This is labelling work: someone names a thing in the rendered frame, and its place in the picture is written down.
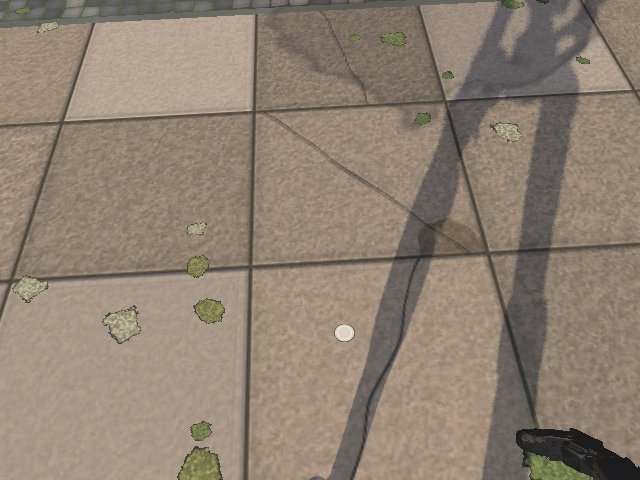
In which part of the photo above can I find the right robot hand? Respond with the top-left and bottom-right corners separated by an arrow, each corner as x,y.
516,428 -> 640,480

